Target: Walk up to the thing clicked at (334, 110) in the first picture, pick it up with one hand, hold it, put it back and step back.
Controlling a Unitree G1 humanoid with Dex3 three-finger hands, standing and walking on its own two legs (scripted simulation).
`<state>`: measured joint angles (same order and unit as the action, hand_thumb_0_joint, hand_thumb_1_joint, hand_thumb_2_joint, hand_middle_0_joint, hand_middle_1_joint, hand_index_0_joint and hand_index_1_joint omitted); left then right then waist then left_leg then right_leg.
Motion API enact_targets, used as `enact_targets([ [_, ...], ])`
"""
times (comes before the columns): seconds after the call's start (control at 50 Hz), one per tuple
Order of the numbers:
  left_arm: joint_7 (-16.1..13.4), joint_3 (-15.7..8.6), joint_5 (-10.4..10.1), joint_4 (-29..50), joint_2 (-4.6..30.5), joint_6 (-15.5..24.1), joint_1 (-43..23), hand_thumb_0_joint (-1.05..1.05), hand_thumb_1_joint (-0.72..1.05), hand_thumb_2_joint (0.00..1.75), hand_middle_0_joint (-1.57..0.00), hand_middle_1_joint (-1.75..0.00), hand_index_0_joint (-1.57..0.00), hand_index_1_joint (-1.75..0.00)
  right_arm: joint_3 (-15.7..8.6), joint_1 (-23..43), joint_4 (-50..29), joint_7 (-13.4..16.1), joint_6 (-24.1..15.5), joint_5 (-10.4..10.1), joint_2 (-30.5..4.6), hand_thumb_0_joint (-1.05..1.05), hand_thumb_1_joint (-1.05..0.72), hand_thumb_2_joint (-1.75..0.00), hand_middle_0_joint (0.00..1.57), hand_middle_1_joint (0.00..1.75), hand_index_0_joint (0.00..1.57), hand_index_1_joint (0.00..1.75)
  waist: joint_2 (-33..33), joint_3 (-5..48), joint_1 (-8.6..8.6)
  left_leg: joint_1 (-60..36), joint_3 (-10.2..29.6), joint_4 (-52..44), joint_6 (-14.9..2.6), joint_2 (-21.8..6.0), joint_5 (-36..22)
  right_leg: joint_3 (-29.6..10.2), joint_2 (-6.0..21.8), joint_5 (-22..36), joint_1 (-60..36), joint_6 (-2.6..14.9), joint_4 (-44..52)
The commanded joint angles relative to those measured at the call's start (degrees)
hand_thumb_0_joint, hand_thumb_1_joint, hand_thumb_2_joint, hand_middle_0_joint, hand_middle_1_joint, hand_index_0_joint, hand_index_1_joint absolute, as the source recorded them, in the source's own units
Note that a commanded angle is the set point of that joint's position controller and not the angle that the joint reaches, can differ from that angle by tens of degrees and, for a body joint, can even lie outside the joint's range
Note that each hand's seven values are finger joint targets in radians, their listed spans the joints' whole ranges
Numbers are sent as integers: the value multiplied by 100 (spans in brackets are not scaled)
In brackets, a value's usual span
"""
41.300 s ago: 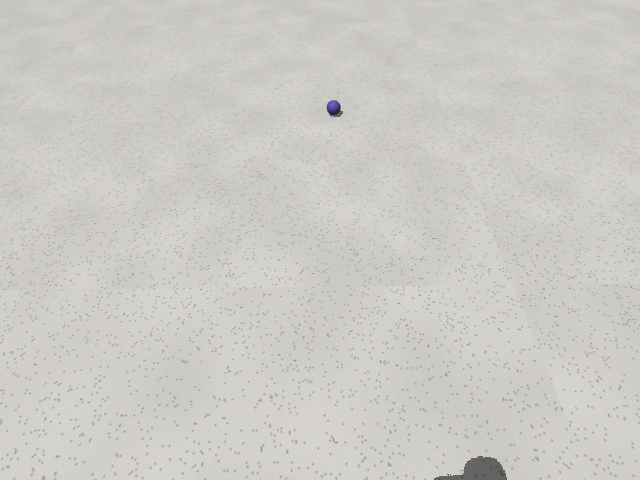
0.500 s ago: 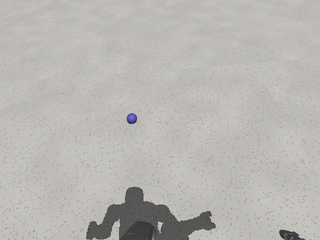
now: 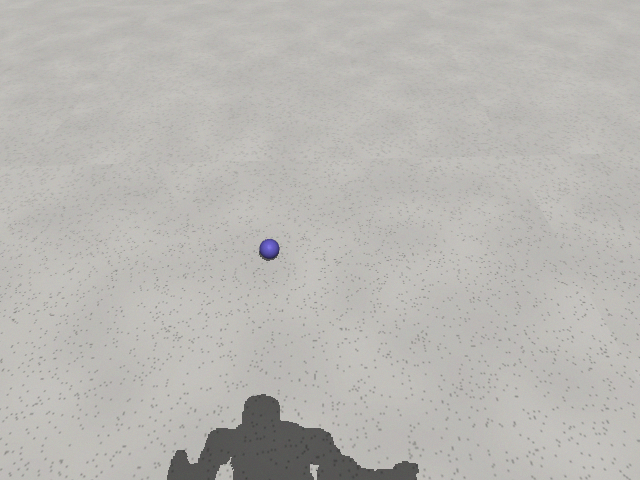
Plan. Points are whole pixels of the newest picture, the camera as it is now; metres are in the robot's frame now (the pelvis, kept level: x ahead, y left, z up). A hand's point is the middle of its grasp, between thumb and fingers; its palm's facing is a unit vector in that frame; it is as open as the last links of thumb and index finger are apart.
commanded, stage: step back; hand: left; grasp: from above
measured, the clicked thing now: (269, 248) +1.07 +0.26 -0.72
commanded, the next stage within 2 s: stand in 0.52 s
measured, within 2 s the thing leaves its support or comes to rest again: neither
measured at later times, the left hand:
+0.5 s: hand out of the picture +0.13 +0.29 -0.15, palm faces +0.03 -0.94 -0.35, open 7.4 cm
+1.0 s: hand out of the picture +0.13 +0.27 -0.14, palm faces -0.04 -0.94 -0.33, open 7.4 cm
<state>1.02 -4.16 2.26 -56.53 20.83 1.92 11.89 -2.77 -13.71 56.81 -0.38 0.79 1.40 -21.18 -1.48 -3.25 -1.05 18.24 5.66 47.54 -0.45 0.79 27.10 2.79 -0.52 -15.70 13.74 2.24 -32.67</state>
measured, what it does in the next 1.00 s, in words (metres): steps on the spot: left foot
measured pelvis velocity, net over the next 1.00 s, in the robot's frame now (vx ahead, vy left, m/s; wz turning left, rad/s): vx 0.04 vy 0.02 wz -0.01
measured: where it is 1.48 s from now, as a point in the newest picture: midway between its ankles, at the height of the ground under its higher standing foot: outside the picture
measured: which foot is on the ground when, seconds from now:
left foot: up 0.00-0.14, down 0.16-1.00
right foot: down 0.00-1.00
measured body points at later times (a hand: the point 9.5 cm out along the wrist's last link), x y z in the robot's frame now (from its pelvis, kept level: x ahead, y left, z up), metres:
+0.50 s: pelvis +0.05 +0.02 +0.01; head +0.07 +0.03 +0.46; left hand +0.13 +0.34 -0.12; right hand +0.18 -0.26 -0.11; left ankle +0.07 +0.15 -0.73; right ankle +0.03 -0.11 -0.73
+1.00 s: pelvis +0.04 +0.02 +0.02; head +0.05 +0.02 +0.47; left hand +0.13 +0.32 -0.11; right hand +0.12 -0.28 -0.11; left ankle +0.07 +0.15 -0.73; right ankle +0.03 -0.11 -0.73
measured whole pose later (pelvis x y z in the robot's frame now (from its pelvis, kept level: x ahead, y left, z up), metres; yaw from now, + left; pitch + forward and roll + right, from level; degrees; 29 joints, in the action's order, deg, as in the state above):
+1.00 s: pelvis +0.04 +0.02 +0.02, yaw +0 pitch -3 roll +0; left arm 0.6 0.0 0.6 -65.1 20.2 1.0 4.9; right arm -0.6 -4.9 66.3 -0.6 -0.5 0.4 -19.8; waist 0.2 -3.6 0.3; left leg 8.1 -0.8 18.3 1.3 -1.8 7.6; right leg 0.9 1.0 -11.5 3.8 -0.8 -17.9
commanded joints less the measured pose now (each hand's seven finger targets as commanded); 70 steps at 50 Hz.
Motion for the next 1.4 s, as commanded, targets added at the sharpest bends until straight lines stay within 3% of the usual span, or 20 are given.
enact_targets([
  [0.0,-168,-344,-51,449,1549,240,-313,0,90,90,-20,-30,-20,-30,-286,13,-306,32,-225,13,-1096,0,-90,-90,20,30,20,30,606,-204,-12,906,280,132,-5,-253,-265,-1985,1654,-1124,-157,802,1813],
  [0.08,-130,-269,-69,491,1499,161,-654,0,90,90,-20,-30,-20,-30,-247,56,-219,-15,-247,18,-925,0,-90,-90,20,30,20,30,974,24,41,-102,-535,-1273,82,-180,-567,-1092,1443,322,176,699,1252],
  [0.12,-129,-162,-141,477,1358,79,-618,0,90,90,-20,-30,-20,-30,-255,-11,-96,42,-287,41,-892,0,-90,-90,20,30,20,30,751,280,176,-749,-683,-2209,21,-36,-1637,-733,1183,1470,173,432,470],
  [0.14,-134,-94,-165,444,1202,51,-463,0,90,90,-20,-30,-20,-30,-261,82,-105,80,-310,52,-946,0,-90,-90,20,30,20,30,561,426,133,-1106,-383,-2335,-68,-249,-2199,-591,1017,1814,263,227,140],
  [0.16,-125,-27,-216,476,1006,23,-411,0,90,90,-20,-30,-20,-30,-289,150,-163,123,-350,79,-1207,0,-90,-90,20,30,20,30,-24,700,91,-1108,533,-2468,-284,-1011,-2635,-410,692,1321,293,-28,-121],
  [0.18,-129,-45,-296,364,1047,-35,-348,0,90,90,-20,-30,-20,-30,-286,584,-270,115,-346,24,-1490,0,-90,-90,20,30,20,30,-409,641,-87,-469,1100,-2601,-742,-1455,-2075,-201,233,-299,4,-157,-282],
  [0.2,-146,-64,-276,258,1120,-67,-376,0,90,90,-20,-30,-20,-30,-275,745,-249,97,-326,12,-1539,0,-90,-90,20,30,20,30,-416,527,-80,-149,1066,-2656,-900,-1543,-1705,-249,224,-812,-297,-108,-158],
  [0.26,-151,-30,-204,81,1162,-2,-415,0,90,90,-20,-30,-20,-30,-156,1009,-151,92,-283,-20,-1272,0,-90,-90,20,30,20,30,-534,433,-103,-135,522,-2551,-400,-1133,-1941,-415,440,111,-557,-18,466],
  [0.3,-146,-21,-209,-38,1253,28,-437,0,90,90,-20,-30,-20,-30,-122,1081,-62,100,-278,-40,-1159,0,-90,-90,20,30,20,30,-424,527,-29,-411,252,-2425,-226,-929,-2199,-576,585,730,-540,2,638],
  [0.38,-169,-17,-216,-160,1244,45,-653,0,90,90,-20,-30,-20,-30,-118,1148,121,108,-281,-70,-1104,0,-90,-90,20,30,20,30,-182,820,46,-886,29,-2293,-204,-906,-3151,-568,690,1465,-716,-26,780],
  [0.48,-182,-9,-180,-282,1246,36,-760,0,90,90,-20,-30,-20,-30,-89,1438,230,99,-243,-80,-999,0,-90,-90,20,30,20,30,80,719,39,-963,-145,-2389,-166,-866,-2917,-630,772,1650,-762,-65,1070],
  [0.5,-145,130,-210,-370,1074,39,-762,0,90,90,-20,-30,-20,-30,-50,1261,259,75,-274,-121,-1023,0,-90,-90,20,30,20,30,93,844,135,-1339,-52,-2555,-142,-856,-3192,-688,800,1768,-708,-86,1166],
  [0.58,-150,155,-193,-411,1129,60,-908,0,90,90,-20,-30,-20,-30,-50,1428,324,49,-287,-110,-1021,0,-90,-90,20,30,20,30,129,808,126,-1562,-113,-2666,-113,-886,-3435,-633,812,1937,-795,-161,1391],
  [0.66,-157,171,-192,-472,1153,71,-917,0,90,90,-20,-30,-20,-30,-32,1480,384,32,-276,-112,-987,0,-90,-90,20,30,20,30,197,728,101,-1521,-137,-2840,-65,-878,-3306,-621,834,1895,-888,-195,1540],
  [0.74,-149,174,-178,-513,1141,56,-988,0,90,90,-20,-30,-20,-30,-24,1511,427,29,-264,-98,-1026,0,-90,-90,20,30,20,30,92,506,101,-1288,-136,-3051,-13,-842,-2663,-656,826,1206,-841,-200,1736],
  [0.86,-141,174,-174,-510,1173,69,-963,0,90,90,-20,-30,-20,-30,2,1420,490,26,-285,-99,-1019,0,-90,-90,20,30,20,30,65,646,85,-1394,-148,-3083,-1,-865,-2728,-682,873,1256,-921,-160,1755],
  [0.94,-133,197,-176,-522,1152,46,-930,0,90,90,-20,-30,-20,-30,2,1345,543,18,-278,-90,-1043,0,-90,-90,20,30,20,30,105,468,98,-1256,-115,-3190,29,-851,-2412,-659,813,808,-767,-157,1830],
  [1.14,-120,205,-185,-496,1183,31,-887,0,90,90,-20,-30,-20,-30,19,1121,591,28,-280,-84,-1092,0,-90,-90,20,30,20,30,133,481,133,-1253,-122,-3157,8,-867,-2419,-709,826,814,-697,-134,1811],
  [1.26,-114,225,-189,-512,1172,15,-794,0,90,90,-20,-30,-20,-30,45,1013,615,22,-257,-85,-1088,0,-90,-90,20,30,20,30,152,327,158,-1176,-109,-3207,12,-838,-2004,-730,790,454,-533,-141,1885],
  [1.38,-113,232,-192,-498,1168,15,-754,0,90,90,-20,-30,-20,-30,63,1010,605,27,-265,-87,-1090,0,-90,-90,20,30,20,30,84,385,156,-1202,-123,-3174,0,-848,-2197,-744,799,725,-581,-153,1855],
])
